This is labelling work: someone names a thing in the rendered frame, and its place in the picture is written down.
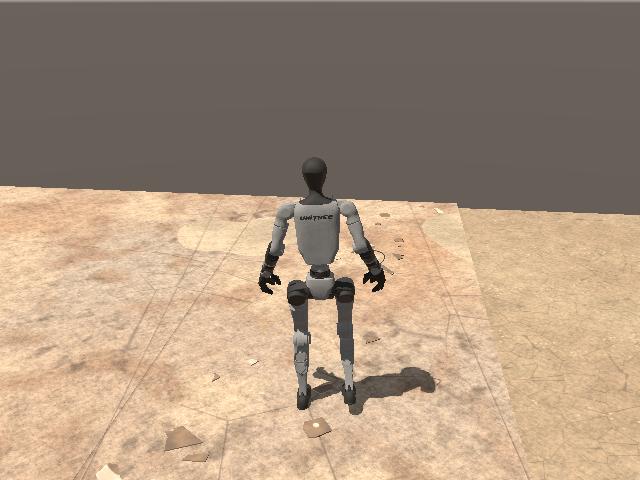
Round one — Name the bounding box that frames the right robot hand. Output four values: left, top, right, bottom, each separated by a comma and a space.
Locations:
363, 268, 386, 292

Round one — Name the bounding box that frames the robot right forearm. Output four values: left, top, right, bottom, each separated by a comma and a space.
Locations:
359, 238, 382, 275

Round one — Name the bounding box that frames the left robot hand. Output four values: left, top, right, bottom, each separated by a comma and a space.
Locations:
258, 273, 281, 295

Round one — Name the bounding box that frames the right robot upper arm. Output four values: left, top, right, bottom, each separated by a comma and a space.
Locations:
337, 200, 369, 254

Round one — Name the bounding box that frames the robot left forearm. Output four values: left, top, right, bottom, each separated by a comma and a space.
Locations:
260, 241, 279, 278

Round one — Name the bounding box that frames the left robot upper arm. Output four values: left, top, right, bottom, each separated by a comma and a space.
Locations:
269, 202, 296, 257

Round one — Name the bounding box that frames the robot right thigh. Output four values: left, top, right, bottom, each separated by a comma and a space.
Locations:
334, 277, 355, 339

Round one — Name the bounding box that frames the humanoid robot head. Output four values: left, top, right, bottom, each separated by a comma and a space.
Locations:
299, 157, 333, 205

